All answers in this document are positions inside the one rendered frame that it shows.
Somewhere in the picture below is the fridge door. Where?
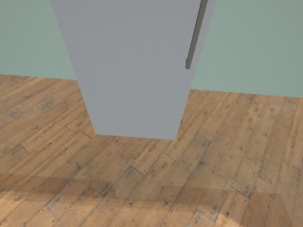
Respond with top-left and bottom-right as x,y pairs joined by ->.
50,0 -> 214,139

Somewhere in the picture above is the handle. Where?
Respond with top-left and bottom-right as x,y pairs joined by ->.
186,0 -> 208,70

